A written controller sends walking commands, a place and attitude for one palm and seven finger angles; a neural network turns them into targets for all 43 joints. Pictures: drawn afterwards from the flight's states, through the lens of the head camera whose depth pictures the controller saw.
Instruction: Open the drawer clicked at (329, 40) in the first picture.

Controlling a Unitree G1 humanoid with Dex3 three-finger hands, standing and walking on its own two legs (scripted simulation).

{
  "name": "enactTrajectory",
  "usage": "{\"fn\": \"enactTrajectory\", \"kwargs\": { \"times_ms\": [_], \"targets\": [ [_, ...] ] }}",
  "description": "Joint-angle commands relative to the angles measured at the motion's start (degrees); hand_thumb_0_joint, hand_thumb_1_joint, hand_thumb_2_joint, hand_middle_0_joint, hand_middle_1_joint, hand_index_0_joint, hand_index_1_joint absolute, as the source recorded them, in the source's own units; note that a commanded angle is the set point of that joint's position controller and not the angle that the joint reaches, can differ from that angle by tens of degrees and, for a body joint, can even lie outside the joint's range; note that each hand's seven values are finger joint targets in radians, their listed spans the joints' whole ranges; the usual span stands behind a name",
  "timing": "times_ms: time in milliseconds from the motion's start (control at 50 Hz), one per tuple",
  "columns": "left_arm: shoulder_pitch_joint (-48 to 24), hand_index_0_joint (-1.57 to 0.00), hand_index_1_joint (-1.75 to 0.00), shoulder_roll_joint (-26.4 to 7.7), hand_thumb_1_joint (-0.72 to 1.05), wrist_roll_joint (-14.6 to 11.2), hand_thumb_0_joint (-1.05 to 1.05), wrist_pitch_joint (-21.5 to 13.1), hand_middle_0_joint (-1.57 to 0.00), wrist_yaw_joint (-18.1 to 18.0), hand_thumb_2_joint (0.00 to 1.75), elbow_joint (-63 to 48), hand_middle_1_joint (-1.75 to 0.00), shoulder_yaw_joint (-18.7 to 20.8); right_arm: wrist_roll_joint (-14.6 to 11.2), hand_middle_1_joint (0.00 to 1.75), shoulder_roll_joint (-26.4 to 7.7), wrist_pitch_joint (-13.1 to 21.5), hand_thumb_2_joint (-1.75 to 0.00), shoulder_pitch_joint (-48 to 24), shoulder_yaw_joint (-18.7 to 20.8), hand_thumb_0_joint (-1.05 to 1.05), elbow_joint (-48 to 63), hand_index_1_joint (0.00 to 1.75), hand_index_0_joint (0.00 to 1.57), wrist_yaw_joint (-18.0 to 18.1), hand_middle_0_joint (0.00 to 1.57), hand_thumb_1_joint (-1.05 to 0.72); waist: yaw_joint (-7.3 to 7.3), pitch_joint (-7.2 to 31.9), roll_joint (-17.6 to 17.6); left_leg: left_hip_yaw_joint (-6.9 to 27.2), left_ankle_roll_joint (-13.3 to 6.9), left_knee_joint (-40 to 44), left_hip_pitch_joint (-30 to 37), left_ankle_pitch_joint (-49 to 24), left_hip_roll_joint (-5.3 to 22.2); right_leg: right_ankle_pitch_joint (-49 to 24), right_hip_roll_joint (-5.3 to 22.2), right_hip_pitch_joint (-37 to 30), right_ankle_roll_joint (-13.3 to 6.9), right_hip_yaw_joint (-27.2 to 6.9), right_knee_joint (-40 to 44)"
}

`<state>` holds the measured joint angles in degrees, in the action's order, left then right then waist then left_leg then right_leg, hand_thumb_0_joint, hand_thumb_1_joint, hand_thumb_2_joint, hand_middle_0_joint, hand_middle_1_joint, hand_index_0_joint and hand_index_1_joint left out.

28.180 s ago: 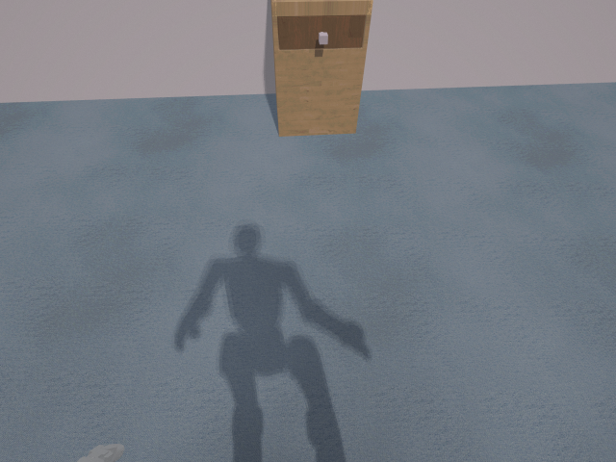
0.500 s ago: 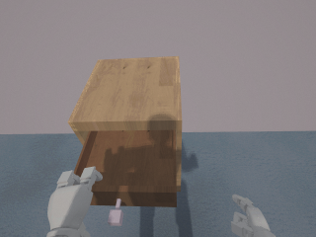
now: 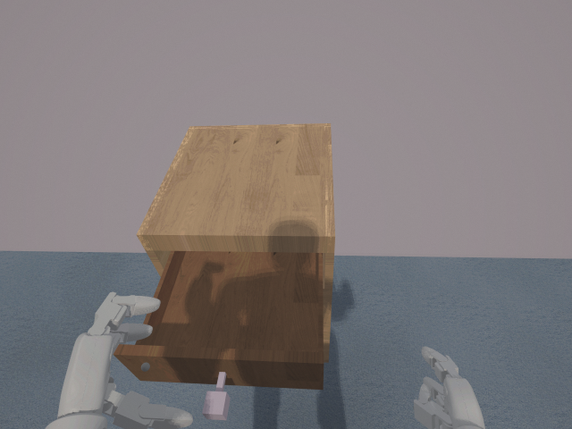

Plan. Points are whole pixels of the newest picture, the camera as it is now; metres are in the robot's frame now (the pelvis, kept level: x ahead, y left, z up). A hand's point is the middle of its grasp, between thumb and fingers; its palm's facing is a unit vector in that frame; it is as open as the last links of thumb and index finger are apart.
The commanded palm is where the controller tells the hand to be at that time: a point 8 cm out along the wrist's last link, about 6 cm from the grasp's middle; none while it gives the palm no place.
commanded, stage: draw the hand back to the body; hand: left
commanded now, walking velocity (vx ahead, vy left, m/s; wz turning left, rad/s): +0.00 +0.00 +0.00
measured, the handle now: (218, 394) +0.23 +0.17 -0.21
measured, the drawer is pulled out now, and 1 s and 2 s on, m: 0.24 0.24 0.24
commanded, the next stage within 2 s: step back with the hand held close in 0.84 s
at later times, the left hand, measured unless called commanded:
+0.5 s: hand (79, 316) +0.19 +0.23 +0.16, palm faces +0.36 -0.83 -0.43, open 9.9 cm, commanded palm +0.14 +0.28 +0.19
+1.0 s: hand (70, 312) +0.19 +0.23 +0.17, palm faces +0.38 -0.82 -0.44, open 7.5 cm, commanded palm +0.13 +0.28 +0.19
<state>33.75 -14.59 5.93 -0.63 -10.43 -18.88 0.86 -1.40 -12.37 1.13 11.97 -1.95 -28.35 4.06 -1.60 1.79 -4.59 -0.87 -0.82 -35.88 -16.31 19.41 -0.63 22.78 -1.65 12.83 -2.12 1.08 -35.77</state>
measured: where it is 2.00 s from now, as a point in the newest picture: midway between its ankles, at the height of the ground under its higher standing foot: outside the picture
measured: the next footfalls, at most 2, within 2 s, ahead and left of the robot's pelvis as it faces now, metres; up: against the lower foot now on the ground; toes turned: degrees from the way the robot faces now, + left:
none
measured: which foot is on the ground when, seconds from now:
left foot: down 0.00-1.00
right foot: down 0.00-1.00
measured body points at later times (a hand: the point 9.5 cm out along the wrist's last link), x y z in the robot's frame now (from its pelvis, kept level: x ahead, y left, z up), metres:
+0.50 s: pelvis +0.02 +0.00 +0.02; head +0.01 -0.03 +0.46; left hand +0.17 +0.27 +0.18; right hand +0.22 -0.22 -0.06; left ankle +0.00 +0.11 -0.73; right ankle -0.04 -0.09 -0.73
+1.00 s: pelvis +0.01 -0.01 +0.02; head +0.00 -0.04 +0.47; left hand +0.16 +0.27 +0.20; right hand +0.21 -0.23 -0.07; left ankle +0.00 +0.11 -0.73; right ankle -0.04 -0.09 -0.73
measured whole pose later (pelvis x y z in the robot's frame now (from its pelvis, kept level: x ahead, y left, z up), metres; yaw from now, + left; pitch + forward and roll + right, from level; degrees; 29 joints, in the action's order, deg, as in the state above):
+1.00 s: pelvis +0.01 -0.01 +0.02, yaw +1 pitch -2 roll +0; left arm 32.3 -19.8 -4.3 -4.6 -6.3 -28.1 16.9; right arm -1.2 -12.9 3.2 10.0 -0.6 -34.1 4.3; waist -2.2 -0.3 -4.4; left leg 0.5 -0.2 -24.4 -8.3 14.2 0.1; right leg 16.1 -2.6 3.0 -2.6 2.1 -21.0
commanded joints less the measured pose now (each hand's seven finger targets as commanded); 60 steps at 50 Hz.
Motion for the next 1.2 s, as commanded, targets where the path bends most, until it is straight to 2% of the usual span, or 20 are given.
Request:
{"fn": "enactTrajectory", "kwargs": {
  "times_ms": [0,20,40,120,220,300,320,360,400,420,500,620,800,860,920,940,980,1020,1060,1180],
  "targets": [
    [-3.94,-0.28,-1.0,-11.34,-0.18,-7.23,0.0,-5.36,-0.28,0.51,0.43,-15.88,-1.0,11.52,0.26,0.3,-5.29,6.39,-0.9,-7.67,1.19,0.0,6.88,0.3,0.2,2.43,0.2,-0.9,-0.4,-1.08,1.68,1.35,-1.79,7.52,8.57,-13.32,1.61,-16.78,3.02,3.11,0.92,0.69,13.19],
    [-2.8,-0.27,-0.98,-9.15,-0.15,-7.85,0.0,-5.46,-0.27,0.98,0.45,-16.73,-0.98,9.58,-0.06,0.3,-4.69,6.85,-0.9,-7.26,1.19,0.0,7.02,0.3,0.2,2.31,0.2,-0.9,0.24,-0.31,1.09,1.47,-1.54,8.55,9.38,-13.83,1.95,-16.81,3.34,1.58,1.05,0.64,12.35],
    [-2.38,-0.27,-0.95,-9.58,-0.12,-7.81,0.0,-5.7,-0.27,1.17,0.47,-16.38,-0.95,10.62,0.23,0.3,-5.06,7.1,-0.9,-7.1,1.2,0.0,6.35,0.3,0.2,2.18,0.2,-0.9,-0.33,0.22,-0.65,1.31,-1.58,8.81,9.9,-15.04,1.61,-18.21,3.04,1.02,0.85,0.92,12.78],
    [-0.36,-0.26,-0.86,-8.79,0.02,-9.05,0.0,-5.74,-0.26,2.18,0.52,-16.87,-0.86,11.43,0.04,0.3,-4.79,7.61,-0.9,-7.87,1.8,0.0,5.58,0.3,0.2,1.68,0.2,-0.9,-0.14,0.77,2.15,1.5,-1.29,10.43,11.18,-17.06,2.12,-19.89,2.99,-1.72,1.05,1.03,13.69],
    [0.89,-0.25,-0.75,-9.58,0.2,-9.54,0.0,-5.78,-0.25,2.64,0.6,-18.36,-0.75,13.74,0.16,0.3,-5.11,7.39,-0.9,-8.64,2.45,0.0,4.77,0.3,0.2,1.32,0.2,-0.9,-0.55,2.93,4.19,1.18,-1.4,11.05,12.74,-22.15,2.18,-25.24,2.87,-4.55,1.26,1.09,14.34],
    [-1.34,-0.24,-0.66,-12.99,0.34,-9.17,0.0,-6.27,-0.24,2.48,0.66,-21.4,-0.66,17.93,0.51,0.3,-5.65,7.37,-0.9,-9.43,2.85,0.0,3.97,0.3,0.2,1.22,0.2,-0.9,-1.27,4.49,1.22,0.61,-1.35,11.11,14.86,-25.03,1.54,-28.54,2.53,-5.03,1.2,0.81,16.09],
    [-0.89,-0.24,-0.64,-11.96,0.37,-9.44,0.0,-6.15,-0.24,2.44,0.68,-21.75,-0.64,17.15,0.19,0.3,-5.1,7.3,-0.9,-8.95,2.71,0.0,4.27,0.3,0.2,1.25,0.2,-0.9,-0.9,4.75,1.8,1.04,-1.28,11.21,14.5,-26.52,2.05,-29.0,2.96,-6.31,1.23,0.98,14.46],
    [-1.19,-0.23,-0.59,-12.45,0.44,-9.74,0.0,-6.0,-0.23,2.4,0.7,-21.4,-0.59,18.52,0.2,0.3,-5.17,6.86,-0.9,-9.3,2.87,0.0,4.07,0.3,0.2,1.15,0.2,-0.9,-1.1,4.56,3.65,0.89,-1.34,11.31,14.81,-26.88,2.07,-30.01,2.89,-6.35,1.39,1.14,14.84],
    [-1.78,-0.23,-0.55,-13.65,0.51,-9.73,0.0,-5.93,-0.23,2.52,0.74,-21.06,-0.55,20.7,0.38,0.3,-5.53,6.54,-0.9,-10.1,3.04,0.0,3.47,0.3,0.2,1.08,0.2,-0.9,-1.49,3.63,1.68,0.55,-1.28,11.41,15.32,-27.24,1.73,-30.84,2.41,-5.53,1.29,0.77,16.51],
    [-2.51,-0.22,-0.52,-12.33,0.55,-10.03,0.0,-5.91,-0.22,2.53,0.75,-21.46,-0.52,19.18,0.01,0.3,-5.02,6.39,-0.9,-9.57,2.74,0.0,3.92,0.3,0.2,1.04,0.2,-0.9,-0.84,3.53,2.17,0.96,-1.13,11.72,14.85,-26.7,2.23,-29.55,2.98,-6.5,1.41,0.99,15.08],
    [-4.7,-0.22,-0.43,-15.23,0.69,-10.35,0.0,-6.42,-0.22,2.42,0.81,-21.75,-0.43,23.51,0.33,0.3,-5.59,6.22,-0.9,-10.54,3.01,0.0,3.3,0.3,0.2,0.99,0.2,-0.9,-1.61,2.19,1.92,0.82,-1.11,12.26,15.38,-24.73,1.78,-28.39,2.19,-5.0,1.24,0.82,17.61],
    [-3.53,-0.2,-0.3,-11.81,0.9,-10.72,0.0,-6.23,-0.2,3.24,0.9,-18.62,-0.3,20.23,0.05,0.3,-5.32,5.35,-0.9,-10.49,3.06,0.0,3.78,0.3,0.2,0.59,0.2,-0.9,-0.92,0.67,3.81,0.81,-1.2,13.0,14.23,-22.01,2.08,-25.86,2.52,-5.32,1.5,0.73,17.17],
    [-4.71,-0.2,-0.3,-15.49,0.9,-10.49,0.0,-6.98,-0.2,2.65,0.9,-22.88,-0.3,23.37,0.43,0.3,-5.75,6.26,-0.9,-10.84,2.98,0.0,3.53,0.3,0.2,1.1,0.2,-0.9,-1.64,3.27,-0.13,0.66,-1.15,12.82,15.47,-22.42,1.52,-26.3,2.26,-5.66,1.19,0.05,18.49],
    [-3.75,-0.2,-0.3,-13.48,0.9,-10.76,0.0,-6.6,-0.2,2.6,0.9,-21.23,-0.3,21.6,0.09,0.3,-5.35,6.1,-0.9,-10.59,2.97,0.0,3.56,0.3,0.2,1.03,0.2,-0.9,-1.27,2.02,2.13,1.08,-1.05,13.13,14.52,-21.76,2.07,-24.97,2.52,-5.79,1.34,0.53,17.31],
    [-3.64,-0.2,-0.3,-12.87,0.9,-10.69,0.0,-6.83,-0.2,2.7,0.9,-20.65,-0.3,21.03,0.03,0.3,-5.21,6.2,-0.9,-10.7,3.05,0.0,3.42,0.3,0.2,1.07,0.2,-0.9,-1.0,0.96,1.32,0.83,-1.08,13.41,14.37,-20.1,1.93,-23.36,2.57,-5.23,1.38,0.39,17.86],
    [-12.93,-0.2,-0.3,-23.42,0.9,-10.2,0.0,-9.81,-0.2,2.06,0.9,-28.0,-0.3,31.26,-0.02,0.3,-7.13,4.9,-0.9,-8.87,3.46,0.0,5.45,0.3,0.2,0.59,0.2,-0.9,0.32,-3.8,2.44,3.02,-2.05,11.65,9.26,-16.31,2.31,-25.05,5.05,-0.32,1.58,-5.4,20.86],
    [-1.78,-0.2,-0.3,-15.25,0.9,-9.63,0.0,-10.11,-0.2,3.14,0.9,-17.1,-0.3,26.03,0.19,0.3,-5.92,3.32,-0.9,-9.54,4.02,0.0,3.98,0.3,0.2,0.05,0.2,-0.9,0.7,-2.94,7.18,3.48,-2.07,9.91,9.46,-16.02,2.47,-26.31,6.59,0.35,1.73,-5.46,20.68],
    [0.67,-0.2,-0.3,-13.83,0.9,-9.27,0.0,-11.52,-0.2,3.66,0.9,-18.49,-0.3,24.46,0.56,0.3,-6.56,2.36,-0.9,-9.37,4.24,0.0,4.38,0.3,0.2,-0.47,0.2,-0.9,0.77,0.16,4.34,3.15,-2.25,9.98,9.1,-19.48,2.49,-28.08,6.49,-1.61,2.06,-3.44,18.82],
    [3.14,-0.2,-0.3,-13.24,0.9,-9.34,0.0,-11.77,-0.2,3.64,0.9,-19.96,-0.3,23.63,0.39,0.3,-6.95,1.45,-0.9,-9.4,4.82,0.0,4.97,0.3,0.2,-0.73,0.2,-0.9,0.79,2.89,3.16,3.18,-2.33,10.19,9.12,-22.49,3.22,-28.46,6.4,-2.86,2.36,-3.07,17.26],
    [4.84,-0.2,-0.3,-17.37,0.9,-9.46,0.0,-12.37,-0.2,2.28,0.9,-25.29,-0.3,27.11,-0.14,0.3,-6.67,0.27,-0.9,-9.69,5.8,0.0,6.18,0.3,0.2,-0.05,0.2,-0.9,1.18,8.01,4.63,3.27,-2.11,9.27,8.74,-29.31,4.64,-32.09,6.19,-4.44,2.8,-2.65,13.64]
  ]
}}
